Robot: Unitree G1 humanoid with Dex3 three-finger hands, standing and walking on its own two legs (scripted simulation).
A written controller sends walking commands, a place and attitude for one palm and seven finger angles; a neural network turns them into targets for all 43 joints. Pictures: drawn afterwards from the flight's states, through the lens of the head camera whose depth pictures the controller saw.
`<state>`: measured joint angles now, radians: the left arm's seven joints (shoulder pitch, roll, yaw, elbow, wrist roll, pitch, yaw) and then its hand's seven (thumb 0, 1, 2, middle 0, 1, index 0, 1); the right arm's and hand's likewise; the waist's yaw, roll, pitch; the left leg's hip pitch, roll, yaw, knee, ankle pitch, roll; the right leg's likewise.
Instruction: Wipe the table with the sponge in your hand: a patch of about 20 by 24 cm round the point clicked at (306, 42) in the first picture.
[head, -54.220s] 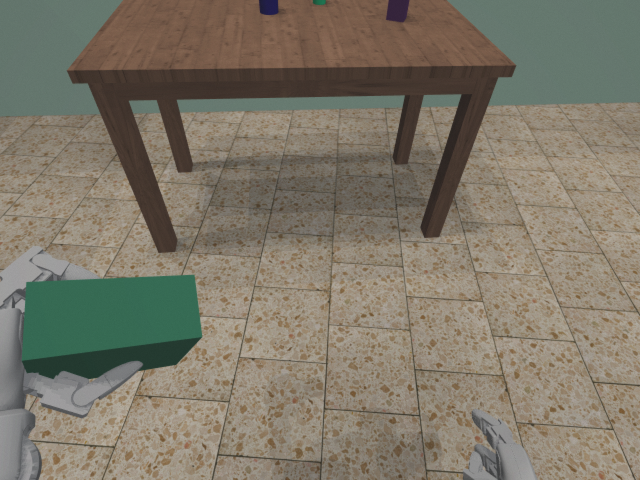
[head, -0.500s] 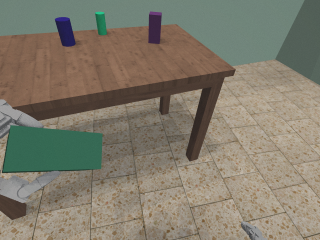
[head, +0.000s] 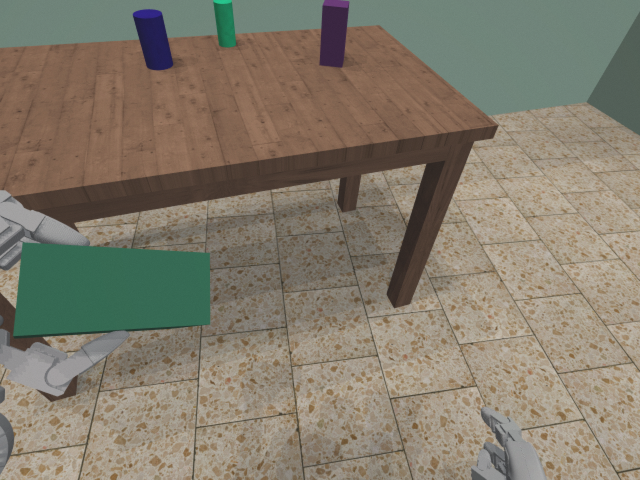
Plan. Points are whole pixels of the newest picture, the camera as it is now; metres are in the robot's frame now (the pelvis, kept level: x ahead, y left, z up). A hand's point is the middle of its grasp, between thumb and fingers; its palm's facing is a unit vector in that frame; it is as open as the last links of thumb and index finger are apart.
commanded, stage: stand and wait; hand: left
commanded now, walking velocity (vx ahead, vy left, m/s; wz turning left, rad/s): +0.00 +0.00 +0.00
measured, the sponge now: (140, 295) +0.24 +0.19 +0.18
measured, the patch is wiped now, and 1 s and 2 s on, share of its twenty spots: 1.00 1.00 1.00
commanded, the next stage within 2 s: none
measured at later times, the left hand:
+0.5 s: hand (49, 248) +0.25 +0.26 +0.22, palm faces +0.43 -0.82 -0.38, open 10.3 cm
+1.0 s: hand (44, 256) +0.24 +0.26 +0.22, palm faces +0.44 -0.82 -0.36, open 10.3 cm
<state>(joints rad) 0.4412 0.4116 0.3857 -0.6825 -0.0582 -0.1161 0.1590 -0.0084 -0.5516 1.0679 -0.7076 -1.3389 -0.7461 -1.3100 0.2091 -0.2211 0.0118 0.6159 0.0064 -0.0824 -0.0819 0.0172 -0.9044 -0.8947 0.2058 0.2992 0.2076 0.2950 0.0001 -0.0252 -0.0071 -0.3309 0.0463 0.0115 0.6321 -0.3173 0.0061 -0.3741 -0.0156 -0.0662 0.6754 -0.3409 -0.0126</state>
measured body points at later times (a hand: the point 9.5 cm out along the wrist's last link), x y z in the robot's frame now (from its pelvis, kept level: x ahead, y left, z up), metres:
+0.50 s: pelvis +0.03 +0.02 +0.01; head +0.04 +0.03 +0.46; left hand +0.22 +0.30 +0.24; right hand +0.22 -0.21 -0.06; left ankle +0.03 +0.13 -0.72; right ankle +0.05 -0.11 -0.72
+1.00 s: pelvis +0.02 +0.02 +0.02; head +0.02 +0.02 +0.47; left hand +0.21 +0.30 +0.24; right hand +0.19 -0.21 -0.06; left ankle +0.03 +0.13 -0.72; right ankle +0.05 -0.11 -0.72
